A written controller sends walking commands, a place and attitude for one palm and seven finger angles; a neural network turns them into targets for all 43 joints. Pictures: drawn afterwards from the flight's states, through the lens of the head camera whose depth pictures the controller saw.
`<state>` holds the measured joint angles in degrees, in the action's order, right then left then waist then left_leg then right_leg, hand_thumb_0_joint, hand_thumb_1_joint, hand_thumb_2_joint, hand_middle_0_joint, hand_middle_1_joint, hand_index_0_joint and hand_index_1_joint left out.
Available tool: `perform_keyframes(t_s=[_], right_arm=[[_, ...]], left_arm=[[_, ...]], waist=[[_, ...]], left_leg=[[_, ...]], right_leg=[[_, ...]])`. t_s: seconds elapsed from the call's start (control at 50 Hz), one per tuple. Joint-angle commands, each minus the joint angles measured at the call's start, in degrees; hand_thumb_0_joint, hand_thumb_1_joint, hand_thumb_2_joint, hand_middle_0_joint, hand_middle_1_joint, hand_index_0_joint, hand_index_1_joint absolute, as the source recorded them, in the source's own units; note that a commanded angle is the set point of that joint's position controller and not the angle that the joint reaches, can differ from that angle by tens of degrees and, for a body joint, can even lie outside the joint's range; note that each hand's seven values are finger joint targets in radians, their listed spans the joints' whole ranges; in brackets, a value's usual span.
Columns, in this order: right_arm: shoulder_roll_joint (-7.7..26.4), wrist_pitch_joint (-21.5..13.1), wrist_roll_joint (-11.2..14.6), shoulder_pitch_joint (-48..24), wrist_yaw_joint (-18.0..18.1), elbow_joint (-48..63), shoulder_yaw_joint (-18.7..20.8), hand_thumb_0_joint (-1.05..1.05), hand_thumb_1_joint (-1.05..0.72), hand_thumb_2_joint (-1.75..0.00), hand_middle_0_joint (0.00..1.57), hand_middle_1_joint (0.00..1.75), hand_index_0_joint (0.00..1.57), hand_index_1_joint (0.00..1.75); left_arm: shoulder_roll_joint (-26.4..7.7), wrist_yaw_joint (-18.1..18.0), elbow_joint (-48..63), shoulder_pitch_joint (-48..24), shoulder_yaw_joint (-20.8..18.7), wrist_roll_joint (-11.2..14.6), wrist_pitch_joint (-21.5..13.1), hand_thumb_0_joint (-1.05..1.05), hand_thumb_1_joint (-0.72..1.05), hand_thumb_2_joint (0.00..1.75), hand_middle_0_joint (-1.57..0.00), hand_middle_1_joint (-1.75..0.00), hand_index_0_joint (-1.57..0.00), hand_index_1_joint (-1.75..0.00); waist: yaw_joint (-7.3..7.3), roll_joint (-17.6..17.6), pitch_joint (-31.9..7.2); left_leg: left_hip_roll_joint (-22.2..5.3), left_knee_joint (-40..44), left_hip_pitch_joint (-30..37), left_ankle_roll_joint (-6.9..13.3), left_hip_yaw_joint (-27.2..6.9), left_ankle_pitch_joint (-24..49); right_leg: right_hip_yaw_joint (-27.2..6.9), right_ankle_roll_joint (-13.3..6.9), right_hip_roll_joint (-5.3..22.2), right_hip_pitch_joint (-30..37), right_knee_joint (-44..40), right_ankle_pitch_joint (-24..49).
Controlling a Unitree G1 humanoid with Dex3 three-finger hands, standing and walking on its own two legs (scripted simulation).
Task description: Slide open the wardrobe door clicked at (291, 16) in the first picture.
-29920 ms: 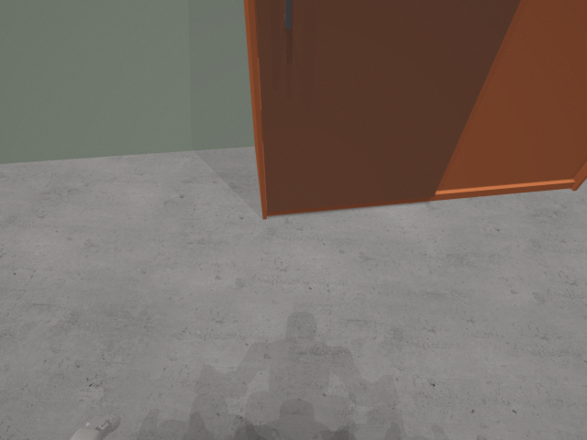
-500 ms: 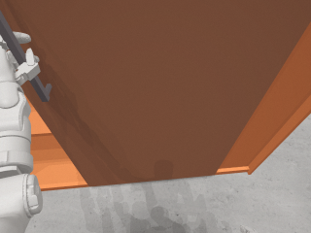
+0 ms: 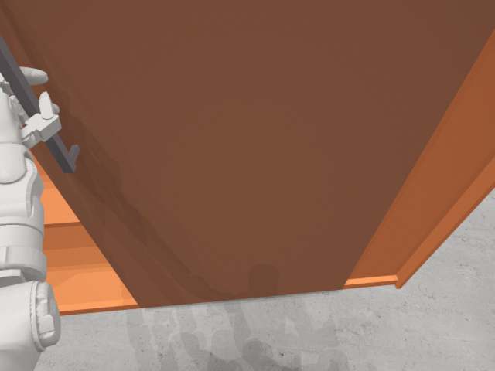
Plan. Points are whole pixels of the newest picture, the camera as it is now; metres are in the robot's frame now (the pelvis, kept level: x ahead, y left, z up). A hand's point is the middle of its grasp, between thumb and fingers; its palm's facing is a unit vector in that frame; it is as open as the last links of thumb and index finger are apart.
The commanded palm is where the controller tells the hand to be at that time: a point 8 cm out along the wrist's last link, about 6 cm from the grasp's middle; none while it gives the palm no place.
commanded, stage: stop walking and hold the door there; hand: left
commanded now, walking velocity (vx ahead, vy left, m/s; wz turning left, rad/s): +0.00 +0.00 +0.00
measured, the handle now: (29, 85) +0.45 +0.34 +0.25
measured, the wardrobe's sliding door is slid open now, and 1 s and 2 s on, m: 0.53 0.53 0.53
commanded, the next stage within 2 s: loosen the grip on the handle in 1.46 s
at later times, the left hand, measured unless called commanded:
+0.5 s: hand (50, 126) +0.42 +0.32 +0.19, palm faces +0.39 -0.89 -0.22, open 5.3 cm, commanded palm +0.38 +0.36 +0.19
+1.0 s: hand (57, 129) +0.41 +0.31 +0.19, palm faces +0.39 -0.91 -0.17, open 5.4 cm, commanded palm +0.37 +0.34 +0.19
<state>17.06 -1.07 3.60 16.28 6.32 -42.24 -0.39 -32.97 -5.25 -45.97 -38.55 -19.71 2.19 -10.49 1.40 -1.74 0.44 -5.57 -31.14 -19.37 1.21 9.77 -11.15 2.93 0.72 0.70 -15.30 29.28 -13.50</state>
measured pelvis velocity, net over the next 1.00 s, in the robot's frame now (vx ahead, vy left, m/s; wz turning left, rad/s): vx -0.04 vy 0.05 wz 0.01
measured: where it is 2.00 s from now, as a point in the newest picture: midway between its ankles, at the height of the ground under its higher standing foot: outside the picture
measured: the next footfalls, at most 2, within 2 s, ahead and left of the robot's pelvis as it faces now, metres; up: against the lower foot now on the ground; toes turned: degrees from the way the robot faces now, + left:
right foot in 0.94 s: -0.03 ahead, -0.08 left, +0.00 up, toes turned -1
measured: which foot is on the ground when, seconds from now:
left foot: down 0.00-1.00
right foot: down 0.00-0.48, up 0.50-0.92, down 0.94-1.00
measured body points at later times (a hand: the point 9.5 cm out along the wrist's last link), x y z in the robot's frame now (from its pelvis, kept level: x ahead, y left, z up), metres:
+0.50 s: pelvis +0.01 +0.06 -0.01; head +0.03 +0.06 +0.44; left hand +0.39 +0.37 +0.21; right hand +0.13 -0.23 -0.11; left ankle +0.04 +0.15 -0.73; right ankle +0.02 -0.12 -0.73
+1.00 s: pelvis -0.04 +0.05 +0.00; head +0.05 +0.06 +0.44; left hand +0.39 +0.36 +0.20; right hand +0.13 -0.17 -0.11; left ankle +0.04 +0.15 -0.73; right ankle -0.07 -0.08 -0.73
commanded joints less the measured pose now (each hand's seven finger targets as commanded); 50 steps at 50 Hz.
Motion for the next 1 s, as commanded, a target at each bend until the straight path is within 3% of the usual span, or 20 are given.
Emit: perform_keyframes(t_s=[0.0, 0.16, 0.22, 0.28, 0.34, 0.4, 0.42, 0.44, 0.46, 0.48, 0.5, 0.52, 0.56, 0.58, 0.62, 0.68, 0.74, 0.88, 0.94, 0.98], right_arm=[[8.53, -2.03, -0.22, -2.4, 0.62, 7.26, 2.96, 0.0, -0.9, -0.9, 0.2, 0.3, 0.2, 0.3], [8.59, -1.49, -0.3, -2.61, 0.68, 7.27, 3.13, 0.0, -0.9, -0.9, 0.2, 0.3, 0.2, 0.3], [8.19, -0.63, -0.28, -2.82, 0.2, 7.75, 3.52, 0.0, -0.9, -0.9, 0.2, 0.3, 0.2, 0.3], [8.21, 0.17, -0.29, -4.03, -0.25, 8.16, 3.86, 0.0, -0.9, -0.9, 0.2, 0.3, 0.2, 0.3], [8.1, -0.42, -0.8, -4.42, -0.68, 8.2, 3.87, 0.0, -0.9, -0.9, 0.2, 0.3, 0.2, 0.3], [7.23, -0.05, -1.36, -5.09, -0.68, 7.06, 3.81, 0.0, -0.9, -0.9, 0.2, 0.3, 0.2, 0.3], [7.48, -0.07, -1.41, -5.71, -0.64, 6.97, 4.01, 0.0, -0.9, -0.9, 0.2, 0.3, 0.2, 0.3], [8.0, -0.24, -1.3, -6.3, -0.59, 7.68, 4.09, 0.0, -0.9, -0.9, 0.2, 0.3, 0.2, 0.3], [8.23, -0.05, -0.83, -7.11, -0.59, 8.63, 4.28, 0.0, -0.9, -0.9, 0.2, 0.3, 0.2, 0.3], [6.67, -0.05, -1.02, -5.63, -1.01, 9.76, 3.51, 0.0, -0.9, -0.9, 0.2, 0.3, 0.2, 0.3], [5.58, -0.76, -1.24, -6.15, -1.14, 10.32, 3.0, 0.0, -0.9, -0.9, 0.2, 0.3, 0.2, 0.3], [5.13, -1.34, -0.91, -5.95, -0.9, 10.15, 2.89, 0.0, -0.9, -0.9, 0.2, 0.3, 0.2, 0.3], [6.14, -2.15, -0.62, -4.24, -0.46, 9.04, 3.53, 0.0, -0.9, -0.9, 0.2, 0.3, 0.2, 0.3], [6.63, -2.55, -0.92, -4.26, -0.55, 8.66, 3.6, 0.0, -0.9, -0.9, 0.2, 0.3, 0.2, 0.3], [4.91, -3.1, -0.97, -4.88, -0.85, 8.86, 2.46, 0.0, -0.9, -0.9, 0.2, 0.3, 0.2, 0.3], [4.01, -3.99, -1.63, -5.51, -1.15, 9.2, 1.11, 0.0, -0.9, -0.9, 0.2, 0.3, 0.2, 0.3], [3.64, -4.95, -1.8, -6.13, -1.56, 9.64, 0.66, 0.0, -0.9, -0.9, 0.2, 0.3, 0.2, 0.3], [5.16, -5.0, -1.57, -7.37, -1.91, 10.47, 0.8, 0.0, -0.9, -0.9, 0.2, 0.3, 0.2, 0.3], [5.47, -4.68, -1.34, -7.51, -1.59, 10.57, 1.06, 0.0, -0.9, -0.9, 0.2, 0.3, 0.2, 0.3], [6.11, -4.46, -0.53, -7.39, -1.36, 11.06, 1.4, 0.0, -0.9, -0.9, 0.2, 0.3, 0.2, 0.3]], left_arm=[[-13.11, -0.17, 9.24, -16.06, -1.29, -0.89, -1.42, 0.0, 0.9, 0.9, -0.45, -1.4, -0.45, -1.4], [-14.93, -0.26, 8.87, -13.97, -2.52, -0.89, -1.62, 0.0, 0.9, 0.9, -0.45, -1.4, -0.45, -1.4], [-17.35, -0.54, 7.4, -13.89, -4.67, -1.49, -1.59, 0.0, 0.9, 0.9, -0.45, -1.4, -0.45, -1.4], [-17.8, -0.39, 7.32, -15.01, -4.89, -1.57, -1.65, 0.0, 0.9, 0.9, -0.45, -1.4, -0.45, -1.4], [-14.35, -0.04, 9.71, -16.64, -3.27, -1.65, -1.77, 0.0, 0.9, 0.9, -0.45, -1.4, -0.45, -1.4], [-12.91, 0.28, 12.63, -18.56, -2.35, -1.39, -2.44, 0.0, 0.9, 0.9, -0.45, -1.4, -0.45, -1.4], [-12.46, 0.36, 15.28, -20.57, -1.72, -1.25, -3.07, 0.0, 0.9, 0.9, -0.45, -1.4, -0.45, -1.4], [-9.25, 0.58, 17.83, -21.87, 0.67, -1.04, -4.06, 0.0, 0.9, 0.9, -0.45, -1.4, -0.45, -1.4], [-7.18, 0.98, 21.09, -22.44, 2.92, -0.48, -5.06, 0.0, 0.9, 0.9, -0.45, -1.4, -0.45, -1.4], [-5.15, 1.16, 23.04, -21.78, 4.47, -0.95, -5.46, 0.0, 0.9, 0.9, -0.45, -1.4, -0.45, -1.4], [-2.81, 1.04, 26.45, -22.96, 6.27, -1.52, -5.62, 0.0, 0.9, 0.9, -0.45, -1.4, -0.45, -1.4], [-0.14, 0.99, 28.8, -23.18, 8.24, -0.87, -5.18, 0.0, 0.9, 0.9, -0.45, -1.4, -0.45, -1.4], [-1.39, 0.63, 31.76, -23.35, 7.67, 0.04, -3.96, 0.0, 0.9, 0.9, -0.45, -1.4, -0.45, -1.4], [-2.29, 0.64, 32.88, -23.57, 6.89, -0.35, -3.36, 0.0, 0.9, 0.9, -0.45, -1.4, -0.45, -1.4], [0.2, 1.04, 34.96, -24.35, 8.83, -0.16, -2.24, 0.0, 0.9, 0.9, -0.45, -1.4, -0.45, -1.4], [-2.35, 1.05, 36.47, -26.23, 7.3, -0.33, -1.37, 0.0, 0.9, 0.9, -0.45, -1.4, -0.45, -1.4], [-2.14, 0.85, 38.03, -29.16, 7.39, 0.11, -0.58, 0.0, 0.9, 0.9, -0.45, -1.4, -0.45, -1.4], [-5.04, 0.8, 34.34, -30.02, 4.7, 0.19, 0.06, 0.0, 0.9, 0.9, -0.45, -1.4, -0.45, -1.4], [-8.45, 0.56, 30.57, -29.76, 1.89, 0.02, 0.32, 0.0, 0.9, 0.9, -0.45, -1.4, -0.45, -1.4], [-9.28, 0.56, 29.75, -30.21, 1.41, 0.57, 0.6, 0.0, 0.9, 0.9, -0.45, -1.4, -0.45, -1.4]], waist=[[-0.93, -0.47, -11.78], [-0.79, 1.03, -11.24], [-1.0, 6.56, -10.58], [-2.3, 10.85, -9.2], [-2.4, 15.45, -8.87], [-0.68, 13.28, -9.64], [-0.52, 9.1, -9.8], [-0.62, -0.61, -10.11], [-0.82, -12.79, -10.5], [-0.34, -14.92, -12.17], [-0.37, -11.32, -11.67], [-0.09, -4.33, -11.82], [0.05, 1.85, -14.9], [-0.05, 0.7, -16.41], [-0.15, -3.94, -17.63], [-0.28, -9.28, -18.75], [-0.38, -10.47, -19.85], [-1.07, -8.5, -22.95], [-0.59, -4.65, -24.21], [-0.82, -1.2, -24.45]], left_leg=[[-5.44, 5.1, 9.5, 0.49, -9.18, 5.81], [-3.45, 3.61, 9.53, 0.28, -7.36, 1.49], [-0.04, -2.21, 5.22, -0.64, -5.42, -1.95], [2.22, -8.44, -3.92, -1.32, -8.33, -11.47], [2.04, -9.95, -5.95, -1.25, -10.83, -13.39], [3.46, 2.9, 6.88, -1.22, -7.1, -2.25], [2.22, 6.51, 10.68, -0.59, -7.13, 1.86], [-2.13, 8.65, 11.81, 1.69, -12.14, 5.97], [-9.41, 9.47, 14.99, 5.66, -20.1, 15.27], [-13.28, 13.2, 13.58, 8.86, -25.96, 15.77], [-14.45, 13.45, 14.17, 9.66, -27.82, 14.93], [-14.74, 12.17, 15.17, 9.68, -27.13, 16.62], [-13.27, 8.84, 21.62, 9.0, -24.17, 26.3], [-12.54, 7.99, 23.68, 8.35, -22.09, 30.74], [-11.7, 8.43, 23.78, 7.49, -18.83, 28.43], [-12.0, 8.92, 24.46, 6.78, -18.86, 28.19], [-13.17, 8.71, 25.34, 6.98, -19.72, 27.02], [-9.93, 3.09, 20.99, 3.23, -16.29, 23.41], [-6.89, 0.81, 17.68, 0.65, -13.47, 18.94], [-6.48, 0.21, 16.22, 0.51, -13.35, 18.9]], right_leg=[[-4.6, -0.04, 4.18, -0.75, -4.56, 5.91], [-6.19, -0.52, 6.01, -1.57, -6.88, 3.63], [-12.24, -2.78, 13.15, 0.56, -9.59, 5.56], [-17.51, -6.32, 20.19, 7.19, -10.6, 10.28], [-15.57, -7.58, 23.21, 8.96, -8.73, 13.2], [-6.73, -3.42, 18.81, 2.67, -3.24, 11.55], [-3.97, -1.92, 15.68, -0.21, 1.17, 9.34], [0.43, 0.12, 10.22, -3.24, 8.29, 5.49], [4.03, 2.28, 4.37, -8.79, 17.73, -8.37], [1.83, 1.72, 2.4, -10.84, 27.79, -21.72], [-0.57, 0.96, 3.57, -12.82, 31.26, -20.72], [-1.41, 0.95, 3.82, -13.26, 31.45, -18.49], [-2.19, 1.59, 2.57, -13.92, 29.12, -13.8], [-2.59, 1.54, 2.09, -13.77, 27.62, -12.52], [-2.6, 1.31, 1.52, -11.09, 24.19, -10.39], [-2.43, 0.94, 0.68, -8.89, 18.02, -10.06], [-2.12, 0.7, -0.12, -6.4, 12.72, -10.27], [-1.13, -0.03, -0.13, 6.64, -5.77, -0.01], [-2.94, -0.95, 3.96, 8.34, -3.89, 12.4], [-3.32, -0.67, 3.76, 8.91, -2.24, 13.72]])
